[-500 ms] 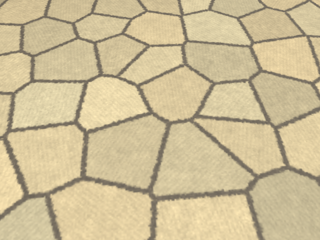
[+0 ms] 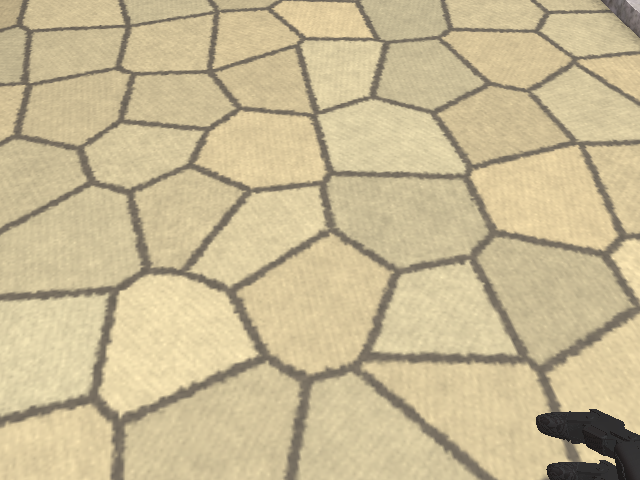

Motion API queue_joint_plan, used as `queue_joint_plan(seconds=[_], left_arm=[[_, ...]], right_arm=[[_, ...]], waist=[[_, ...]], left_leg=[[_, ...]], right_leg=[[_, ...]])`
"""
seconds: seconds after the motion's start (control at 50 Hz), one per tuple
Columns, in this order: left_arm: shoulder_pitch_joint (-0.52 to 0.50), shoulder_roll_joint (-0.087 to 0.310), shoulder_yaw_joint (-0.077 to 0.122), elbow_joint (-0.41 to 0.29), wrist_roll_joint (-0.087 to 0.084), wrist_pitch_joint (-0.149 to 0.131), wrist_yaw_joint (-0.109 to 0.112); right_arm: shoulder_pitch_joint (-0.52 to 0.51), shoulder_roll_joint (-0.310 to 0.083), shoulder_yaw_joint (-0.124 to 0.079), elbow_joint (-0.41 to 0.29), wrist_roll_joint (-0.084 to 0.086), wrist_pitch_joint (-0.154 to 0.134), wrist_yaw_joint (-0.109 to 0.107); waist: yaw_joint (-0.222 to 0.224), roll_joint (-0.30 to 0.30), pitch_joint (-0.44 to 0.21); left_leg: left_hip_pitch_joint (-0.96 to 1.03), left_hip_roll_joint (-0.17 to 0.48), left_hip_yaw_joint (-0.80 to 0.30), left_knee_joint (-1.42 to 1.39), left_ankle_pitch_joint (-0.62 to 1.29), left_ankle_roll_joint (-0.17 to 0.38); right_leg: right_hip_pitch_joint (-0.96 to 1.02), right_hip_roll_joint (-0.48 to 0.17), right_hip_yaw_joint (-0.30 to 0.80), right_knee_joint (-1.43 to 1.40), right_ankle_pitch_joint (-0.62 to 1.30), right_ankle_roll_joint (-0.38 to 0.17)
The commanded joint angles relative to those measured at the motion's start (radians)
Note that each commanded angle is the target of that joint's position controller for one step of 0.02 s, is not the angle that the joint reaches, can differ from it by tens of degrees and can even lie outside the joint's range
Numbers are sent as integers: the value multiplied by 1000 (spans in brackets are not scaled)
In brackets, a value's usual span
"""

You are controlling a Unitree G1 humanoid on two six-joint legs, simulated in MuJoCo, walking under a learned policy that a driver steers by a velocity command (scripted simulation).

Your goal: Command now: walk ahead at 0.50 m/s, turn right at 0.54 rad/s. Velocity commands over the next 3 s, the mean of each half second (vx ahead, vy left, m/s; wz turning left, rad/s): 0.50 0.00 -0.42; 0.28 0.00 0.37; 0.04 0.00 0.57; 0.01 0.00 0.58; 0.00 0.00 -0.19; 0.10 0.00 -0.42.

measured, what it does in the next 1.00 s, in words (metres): goes down: left foot 0.03 m lower, then right foot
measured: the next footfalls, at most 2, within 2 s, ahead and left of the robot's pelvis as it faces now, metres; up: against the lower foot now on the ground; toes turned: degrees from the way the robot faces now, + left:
left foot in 0.02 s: +0.16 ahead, +0.14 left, -0.03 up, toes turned -4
right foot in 0.46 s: +0.33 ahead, -0.17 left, -0.03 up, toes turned -17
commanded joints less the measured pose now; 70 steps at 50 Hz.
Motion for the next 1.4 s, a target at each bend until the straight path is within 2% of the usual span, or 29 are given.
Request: queue_joint_plan(seconds=[0.02, 0.04, 0.06, 0.08, 0.1, 0.12, 0.18, 0.3, 0.38, 0.42, 0.44, 0.46, 0.48, 0.5, 0.54, 0.6, 0.66, 0.78, 0.9, 0.92, 0.94, 0.96, 0.98, 1.02, 1.06, 1.12, 1.24, 1.34, 1.4], left_arm=[[-69, 115, 30, -69, -14, 0, 6], [-27, 34, 10, -92, -30, 2, 13], [65, 42, 4, -76, -25, 11, 30], [58, 82, 8, -80, -8, 26, 37], [-26, 115, 12, -91, 16, 40, 25], [-110, 126, 18, -113, 26, 46, 1], [-218, 63, 4, -161, 34, 71, -44], [-387, 13, -33, -251, 28, 66, -84], [-445, 40, -38, -267, 35, 65, -79], [-367, 59, -31, -238, 45, 52, -64], [-223, 90, -17, -181, 58, 39, -52], [-60, 167, 4, -152, 80, 27, -35], [-31, 287, 23, -166, 64, 29, -15], [-62, 262, 24, -171, 26, 33, -2], [-211, 132, -14, -168, 21, 22, -4], [-266, 57, -36, -164, 16, -3, -2], [-247, 71, -31, -141, 9, -25, 7], [-216, 68, -29, -108, 4, -7, 30], [-200, 119, -3, -90, 2, 29, 43], [-204, 125, -1, -93, 1, 39, 41], [-168, 117, -3, -115, 5, 42, 37], [-91, 27, -21, -156, 0, 55, 28], [-132, 59, -21, -150, 28, 74, 27], [-247, 67, -16, -170, 17, 80, 28], [-235, 76, -11, -170, 37, 95, 28], [-208, 47, -17, -167, 27, 115, 26], [-307, 64, -14, -210, 18, 125, 33], [-302, 64, -18, -224, 2, 107, 40], [-201, 68, -19, -208, -9, 92, 48]], right_arm=[[258, -163, -59, 56, -28, -41, -15], [385, -195, -62, 68, -46, -42, -18], [436, -175, -62, 71, -34, -21, -15], [397, -212, -90, 77, -12, -7, -20], [317, -136, -77, 50, -5, -3, -22], [283, -103, -64, 52, -5, -2, -22], [315, -107, -68, 103, 13, -12, -25], [316, -88, -76, 150, 19, -20, -13], [389, -129, -88, 193, 19, -3, -2], [416, -145, -89, 222, 23, 13, 2], [448, -127, -81, 235, 24, 17, 4], [456, -80, -63, 207, 23, 18, 9], [534, 19, -44, 163, 37, 19, 14], [431, -101, -78, 171, 23, 32, -3], [396, -80, -79, 178, 39, 30, 4], [456, -43, -81, 232, 12, 67, 13], [413, -15, -87, 217, 15, 83, 15], [233, 30, -66, 145, 10, 89, 29], [286, -22, -84, 127, -5, 80, 23], [364, -36, -92, 146, -10, 67, 15], [428, -138, -119, 144, -13, 54, 1], [404, -257, -148, 128, 11, 66, -7], [427, -237, -150, 122, 61, 83, -5], [282, -128, -118, 103, 42, 112, -16], [214, -81, -104, 88, 39, 120, -22], [220, -119, -115, 87, 27, 108, -12], [235, -148, -128, 78, 20, 128, -10], [219, -152, -136, 71, 12, 138, -2], [180, -146, -136, 68, 24, 146, 3]], waist=[[-177, 39, -28], [-182, 158, -150], [-160, 96, -225], [-172, 161, -276], [-154, 55, -194], [-156, 37, -121], [-134, 56, -15], [-120, 61, -4], [-140, 67, 21], [-91, 31, 4], [-40, -25, -73], [25, -150, -197], [-15, -384, -309], [17, -201, -244], [-81, -157, -54], [-144, -161, -9], [-174, -121, 3], [-137, -153, 18], [-153, -138, -43], [-197, -83, -88], [-221, 57, -166], [-143, 218, -250], [-195, 64, -333], [-155, -23, -76], [-114, 11, -36], [-106, 5, -90], [-154, 68, -71], [-159, 80, -74], [-110, 90, -72]], left_leg=[[441, 51, -6, -58, 68, 15], [679, 298, -177, 102, 411, 82], [748, 413, -280, 153, 580, 154], [692, 449, -421, 53, 145, 271], [548, 373, -384, -51, -173, 263], [443, 329, -316, -100, -233, 249], [275, 285, -168, -186, -168, 217], [218, 207, 109, -242, -77, 164], [201, 226, 149, -229, -113, 137], [222, 208, 174, -76, 74, 129], [180, 154, 211, 126, 131, 114], [31, 99, 240, 427, -141, 90], [-254, -53, 216, 770, -736, 56], [-309, -43, 50, 854, -671, 75], [-271, 30, 37, 764, -505, 89], [-152, 35, 55, 719, -427, 65], [-185, 17, 72, 692, -374, 46], [-128, 0, 156, 361, -186, 51], [12, -82, 207, 185, -330, 137], [120, -102, 200, 82, -222, 161], [306, 61, -17, 52, 194, 216], [505, 338, -398, 84, 731, 420], [475, 334, -414, 23, 473, 454], [232, 229, -287, -85, 53, 370], [119, 133, -204, -120, -43, 298], [105, 95, -188, -116, -61, 276], [116, 78, -312, -171, -480, 253], [108, 70, -388, -152, -456, 234], [52, 39, -421, -135, -435, 180]], right_leg=[[-345, -66, 114, 300, -72, 5], [-544, -14, 33, 609, -495, 36], [-647, -45, -11, 746, -528, 56], [-712, -87, -44, 864, -450, 66], [-721, -148, -57, 856, -372, 69], [-711, -165, -64, 833, -325, 72], [-679, -215, -74, 731, -270, 76], [-578, -225, -129, 380, -39, 57], [-413, -179, -201, 212, -68, 25], [-264, -141, -228, 101, -91, 1], [-71, -116, -235, 64, -105, -15], [147, -322, -11, 14, -258, -53], [318, -633, 449, -128, -255, -157], [194, -594, 441, -163, -221, -148], [-19, -478, 147, -194, -79, -69], [-146, -414, -28, -251, 131, -34], [-133, -417, -158, -223, 506, -53], [-128, -386, -323, -173, 552, -47], [-28, -416, -339, 138, 691, -13], [-58, -380, -364, 315, 603, 21], [-225, -311, -377, 590, 245, 79], [-523, -93, -322, 900, -605, 130], [-543, -138, -131, 937, -579, 129], [-597, -194, -117, 844, -423, 129], [-528, -204, -121, 734, -331, 136], [-483, -177, -122, 657, -304, 147], [-509, -160, -98, 474, -293, 160], [-405, -116, -96, 319, -330, 131], [-227, -77, -106, 70, -294, 86]])
Over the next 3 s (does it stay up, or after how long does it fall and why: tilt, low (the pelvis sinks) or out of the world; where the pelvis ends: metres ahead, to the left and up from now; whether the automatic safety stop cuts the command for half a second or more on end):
stays up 0.43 -0.08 -0.01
